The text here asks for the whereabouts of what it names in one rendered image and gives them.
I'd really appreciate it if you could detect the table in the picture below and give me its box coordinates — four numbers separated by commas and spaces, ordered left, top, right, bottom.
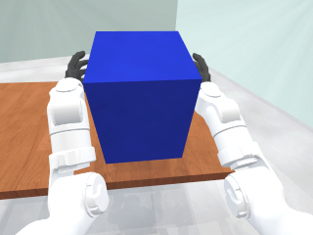
0, 81, 235, 200

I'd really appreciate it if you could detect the right robot upper arm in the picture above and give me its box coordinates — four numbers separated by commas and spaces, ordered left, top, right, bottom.
224, 165, 313, 235

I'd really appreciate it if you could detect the robot right hand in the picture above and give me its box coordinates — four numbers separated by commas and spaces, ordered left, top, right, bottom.
193, 53, 211, 83

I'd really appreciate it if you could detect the left robot forearm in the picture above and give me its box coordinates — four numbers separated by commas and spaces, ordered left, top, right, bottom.
47, 77, 96, 210

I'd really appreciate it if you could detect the carton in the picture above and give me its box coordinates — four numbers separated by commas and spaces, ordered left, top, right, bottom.
82, 30, 202, 165

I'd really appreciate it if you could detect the right robot forearm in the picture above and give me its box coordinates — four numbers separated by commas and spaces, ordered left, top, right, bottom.
195, 81, 287, 201

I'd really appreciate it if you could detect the left robot upper arm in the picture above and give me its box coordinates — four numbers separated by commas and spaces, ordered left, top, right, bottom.
16, 171, 110, 235

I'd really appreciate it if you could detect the robot left hand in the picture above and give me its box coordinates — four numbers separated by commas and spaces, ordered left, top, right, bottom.
65, 51, 89, 92

